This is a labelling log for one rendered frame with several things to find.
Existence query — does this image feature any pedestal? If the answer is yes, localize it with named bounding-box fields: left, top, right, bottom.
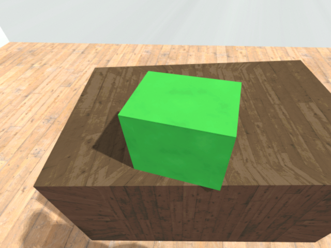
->
left=33, top=60, right=331, bottom=242

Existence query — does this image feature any carton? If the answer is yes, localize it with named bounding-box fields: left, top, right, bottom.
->
left=118, top=71, right=242, bottom=191

